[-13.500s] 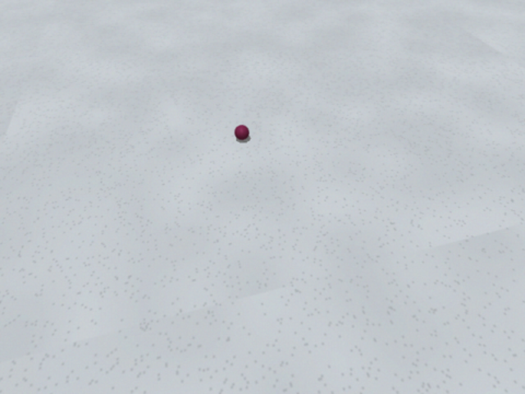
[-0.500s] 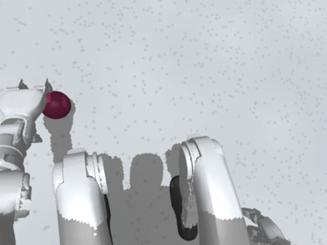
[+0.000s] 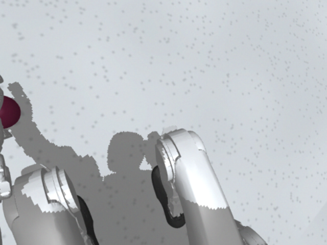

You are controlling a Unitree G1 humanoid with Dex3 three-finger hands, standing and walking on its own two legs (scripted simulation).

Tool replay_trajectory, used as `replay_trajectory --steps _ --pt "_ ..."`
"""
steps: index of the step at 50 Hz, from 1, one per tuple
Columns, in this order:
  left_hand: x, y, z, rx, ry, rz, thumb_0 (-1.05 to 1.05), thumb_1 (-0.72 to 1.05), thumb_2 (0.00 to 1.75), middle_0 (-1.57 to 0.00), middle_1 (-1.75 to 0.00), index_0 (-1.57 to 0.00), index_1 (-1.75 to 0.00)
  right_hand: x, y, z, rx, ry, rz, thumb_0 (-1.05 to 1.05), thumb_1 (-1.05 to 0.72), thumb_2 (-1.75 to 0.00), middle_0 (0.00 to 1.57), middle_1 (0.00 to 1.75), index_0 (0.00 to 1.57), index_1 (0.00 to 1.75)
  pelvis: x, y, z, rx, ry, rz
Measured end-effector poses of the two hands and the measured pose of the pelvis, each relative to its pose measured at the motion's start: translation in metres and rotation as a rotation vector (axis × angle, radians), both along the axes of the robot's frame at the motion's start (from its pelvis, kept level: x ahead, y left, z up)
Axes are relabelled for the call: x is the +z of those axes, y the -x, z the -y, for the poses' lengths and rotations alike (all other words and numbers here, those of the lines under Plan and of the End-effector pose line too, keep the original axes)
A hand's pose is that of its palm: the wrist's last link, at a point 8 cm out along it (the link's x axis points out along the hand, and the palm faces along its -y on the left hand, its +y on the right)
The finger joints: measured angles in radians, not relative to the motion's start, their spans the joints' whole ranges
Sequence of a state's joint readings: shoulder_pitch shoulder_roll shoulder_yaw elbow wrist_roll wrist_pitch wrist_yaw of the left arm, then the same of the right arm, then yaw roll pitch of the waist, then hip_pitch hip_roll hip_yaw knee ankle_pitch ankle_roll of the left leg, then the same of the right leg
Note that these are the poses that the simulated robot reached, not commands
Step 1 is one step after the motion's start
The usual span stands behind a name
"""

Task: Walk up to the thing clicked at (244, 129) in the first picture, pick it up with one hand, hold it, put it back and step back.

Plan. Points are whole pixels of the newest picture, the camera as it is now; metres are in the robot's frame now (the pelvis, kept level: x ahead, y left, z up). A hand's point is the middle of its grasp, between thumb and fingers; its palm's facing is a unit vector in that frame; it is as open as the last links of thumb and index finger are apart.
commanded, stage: rest palm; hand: left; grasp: from above
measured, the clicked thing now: out of the picture +0.46 +0.29 -0.26
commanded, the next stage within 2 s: close in 0.84 s
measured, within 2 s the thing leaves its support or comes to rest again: neither
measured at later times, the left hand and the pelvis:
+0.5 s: hand (0, 117) +0.44 +0.28 -0.23, palm faces -0.44 -0.11 -0.89, open 14.0 cm; pelvis +0.00 +0.00 -0.01, yaw -2 degrees
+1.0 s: hand out of the picture +0.44 +0.29 -0.25, palm faces -0.47 -0.16 -0.87, open 14.0 cm; pelvis +0.00 +0.01 -0.01, yaw -3 degrees
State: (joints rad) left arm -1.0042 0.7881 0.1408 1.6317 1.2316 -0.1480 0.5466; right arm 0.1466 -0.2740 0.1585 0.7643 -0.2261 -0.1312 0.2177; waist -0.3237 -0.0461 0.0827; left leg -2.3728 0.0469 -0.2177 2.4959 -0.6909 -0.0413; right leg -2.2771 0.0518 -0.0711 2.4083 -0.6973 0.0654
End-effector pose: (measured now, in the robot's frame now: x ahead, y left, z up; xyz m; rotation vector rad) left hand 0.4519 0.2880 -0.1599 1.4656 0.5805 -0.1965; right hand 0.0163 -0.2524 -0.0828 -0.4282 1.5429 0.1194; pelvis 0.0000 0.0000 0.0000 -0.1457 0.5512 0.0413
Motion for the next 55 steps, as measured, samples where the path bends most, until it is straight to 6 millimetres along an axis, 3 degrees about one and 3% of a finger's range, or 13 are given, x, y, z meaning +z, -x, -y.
replay_trajectory --steps 11,24,34,44,55 --pt "-0.005 0.005 -0.006 -0.022 0.037 0.006 0.0 -0.5 0.96 -0.07 -1.01 -0.08 -1.0 0.005 -0.009 0.006 0.053 0.015 0.027 0.0 -0.9 -0.89 0.2 0.3 0.2 0.3 -0.004 -0.001 0.0 -0.007 0.017 0.026" --pt "-0.014 0.01 0.003 -0.072 0.035 0.032 0.0 -0.48 0.97 -0.08 -1.0 -0.08 -0.99 0.017 -0.03 0.011 0.147 0.037 0.085 0.0 -0.9 -0.89 0.2 0.3 0.2 0.3 -0.005 0.002 -0.003 -0.012 0.034 0.047" --pt "-0.022 0.0 0.006 -0.039 0.018 0.046 0.0 -0.48 0.96 -0.08 -1.01 -0.09 -0.99 0.017 -0.02 0.001 0.149 -0.001 0.073 0.0 -0.9 -0.89 0.2 0.3 0.2 0.3 -0.007 0.003 -0.007 -0.02 0.047 0.052" --pt "-0.029 0.004 -0.006 0.03 0.022 -0.001 0.0 -0.49 0.95 -0.07 -1.01 -0.08 -1.0 0.017 -0.007 -0.007 0.127 -0.036 0.04 0.0 -0.9 -0.9 0.2 0.3 0.2 0.3 -0.006 0.001 -0.007 -0.022 0.052 0.05" --pt "-0.03 0.004 -0.006 -0.03 0.048 0.009 0.0 -0.43 0.93 -0.1 -1.03 -0.12 -1.01 0.022 -0.005 -0.005 0.153 -0.016 0.016 0.0 -0.9 -0.9 0.2 0.3 0.2 0.3 -0.006 0.001 -0.007 -0.025 0.06 0.067"
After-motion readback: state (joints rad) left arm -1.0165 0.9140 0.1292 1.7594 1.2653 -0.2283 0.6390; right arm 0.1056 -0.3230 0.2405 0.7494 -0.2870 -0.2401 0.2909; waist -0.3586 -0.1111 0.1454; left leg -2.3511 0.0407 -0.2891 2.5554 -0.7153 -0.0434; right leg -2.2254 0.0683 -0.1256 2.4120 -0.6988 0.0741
